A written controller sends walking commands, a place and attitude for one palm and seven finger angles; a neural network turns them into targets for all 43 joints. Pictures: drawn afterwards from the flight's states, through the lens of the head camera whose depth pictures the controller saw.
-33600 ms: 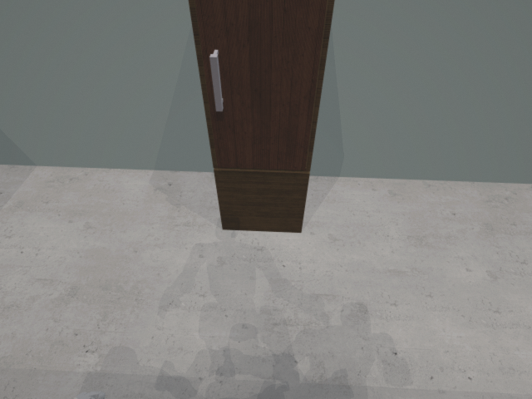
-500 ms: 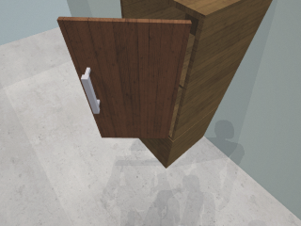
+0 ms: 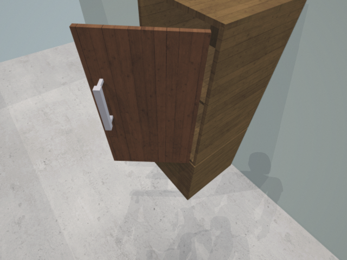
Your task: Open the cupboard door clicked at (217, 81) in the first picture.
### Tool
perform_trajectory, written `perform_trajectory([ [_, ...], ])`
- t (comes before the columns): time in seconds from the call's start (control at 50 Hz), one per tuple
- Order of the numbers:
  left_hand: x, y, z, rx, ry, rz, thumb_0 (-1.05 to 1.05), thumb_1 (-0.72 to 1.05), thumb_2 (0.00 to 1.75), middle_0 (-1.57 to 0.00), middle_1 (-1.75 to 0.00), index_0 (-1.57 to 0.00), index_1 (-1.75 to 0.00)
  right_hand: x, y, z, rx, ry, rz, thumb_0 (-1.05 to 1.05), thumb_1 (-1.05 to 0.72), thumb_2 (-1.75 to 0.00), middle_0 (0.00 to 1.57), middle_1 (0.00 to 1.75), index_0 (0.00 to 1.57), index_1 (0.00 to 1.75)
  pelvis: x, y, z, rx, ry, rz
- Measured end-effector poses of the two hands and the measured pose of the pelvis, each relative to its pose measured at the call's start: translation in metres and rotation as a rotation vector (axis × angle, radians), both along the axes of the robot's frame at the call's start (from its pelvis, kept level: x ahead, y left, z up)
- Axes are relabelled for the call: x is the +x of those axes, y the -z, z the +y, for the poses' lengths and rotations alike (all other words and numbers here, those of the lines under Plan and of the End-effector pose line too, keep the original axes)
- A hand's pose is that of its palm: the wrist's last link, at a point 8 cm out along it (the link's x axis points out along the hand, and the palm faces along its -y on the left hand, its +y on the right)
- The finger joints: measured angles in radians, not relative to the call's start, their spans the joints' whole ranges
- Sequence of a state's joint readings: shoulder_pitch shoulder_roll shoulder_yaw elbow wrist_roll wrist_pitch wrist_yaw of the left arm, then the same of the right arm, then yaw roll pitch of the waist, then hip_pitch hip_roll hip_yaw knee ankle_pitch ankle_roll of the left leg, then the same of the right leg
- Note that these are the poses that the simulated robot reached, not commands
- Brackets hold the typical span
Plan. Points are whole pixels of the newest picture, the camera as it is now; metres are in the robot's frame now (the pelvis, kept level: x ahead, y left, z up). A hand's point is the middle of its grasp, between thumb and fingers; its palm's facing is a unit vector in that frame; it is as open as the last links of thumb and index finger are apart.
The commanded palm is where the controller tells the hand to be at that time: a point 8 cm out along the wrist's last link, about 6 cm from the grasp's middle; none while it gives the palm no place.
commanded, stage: come to a stop and stand still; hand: left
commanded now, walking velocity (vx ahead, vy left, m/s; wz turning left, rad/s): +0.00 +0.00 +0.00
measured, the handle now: (105, 105) +0.53 +0.26 +0.02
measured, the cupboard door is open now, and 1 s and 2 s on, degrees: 50 50 50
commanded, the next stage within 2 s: look again from close up in 0.20 s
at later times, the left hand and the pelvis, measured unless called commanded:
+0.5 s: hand out of the picture +0.01 +0.20 -0.17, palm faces +0.03 -0.97 -0.24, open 7.4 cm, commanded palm none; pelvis +0.01 +0.01 +0.00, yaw +0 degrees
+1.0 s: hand out of the picture +0.09 +0.26 -0.12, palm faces +0.16 -0.95 -0.27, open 7.4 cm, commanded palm +0.08 +0.30 -0.07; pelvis -0.02 +0.02 +0.00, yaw +0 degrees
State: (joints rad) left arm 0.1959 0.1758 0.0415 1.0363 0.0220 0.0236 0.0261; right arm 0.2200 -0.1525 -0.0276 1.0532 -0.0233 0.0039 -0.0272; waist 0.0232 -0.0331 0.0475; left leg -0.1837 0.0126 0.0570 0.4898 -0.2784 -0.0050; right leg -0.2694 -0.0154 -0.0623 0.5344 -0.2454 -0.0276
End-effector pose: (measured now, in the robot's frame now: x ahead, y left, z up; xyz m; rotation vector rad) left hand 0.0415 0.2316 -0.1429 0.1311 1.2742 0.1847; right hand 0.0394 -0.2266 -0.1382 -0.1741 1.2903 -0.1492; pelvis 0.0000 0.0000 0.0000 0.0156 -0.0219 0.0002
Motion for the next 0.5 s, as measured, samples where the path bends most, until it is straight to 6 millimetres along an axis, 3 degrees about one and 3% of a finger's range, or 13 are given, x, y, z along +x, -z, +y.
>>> perform_trajectory([
  [0.2,-0.051,-0.004,0.000,-0.016,-0.018,0.117,0.01,0.91,0.90,-0.20,-0.30,-0.20,-0.30,-0.029,0.000,0.014,0.023,-0.009,0.081,0.01,-0.93,-0.90,0.20,0.30,0.20,0.30,0.000,-0.007,0.007,-0.004,-0.005,0.007],
  [0.3,-0.068,-0.004,-0.007,-0.032,-0.019,0.174,0.01,0.91,0.90,-0.20,-0.30,-0.20,-0.30,-0.046,0.002,0.023,0.047,0.008,0.127,0.01,-0.92,-0.90,0.20,0.30,0.20,0.30,0.003,-0.008,0.008,-0.005,-0.003,0.007],
  [0.4,-0.062,-0.005,-0.001,-0.010,0.014,0.141,0.01,0.91,0.90,-0.20,-0.30,-0.21,-0.30,-0.042,0.006,0.018,0.044,0.014,0.086,0.01,-0.91,-0.90,0.20,0.30,0.20,0.30,0.004,-0.003,0.009,-0.012,-0.013,0.010],
  [0.5,-0.034,-0.007,0.019,0.043,0.026,0.048,0.01,0.91,0.90,-0.20,-0.30,-0.21,-0.30,-0.019,0.005,0.001,0.000,0.022,-0.008,0.01,-0.91,-0.90,0.20,0.30,0.20,0.30,0.007,0.001,0.012,-0.015,-0.006,-0.006],
])
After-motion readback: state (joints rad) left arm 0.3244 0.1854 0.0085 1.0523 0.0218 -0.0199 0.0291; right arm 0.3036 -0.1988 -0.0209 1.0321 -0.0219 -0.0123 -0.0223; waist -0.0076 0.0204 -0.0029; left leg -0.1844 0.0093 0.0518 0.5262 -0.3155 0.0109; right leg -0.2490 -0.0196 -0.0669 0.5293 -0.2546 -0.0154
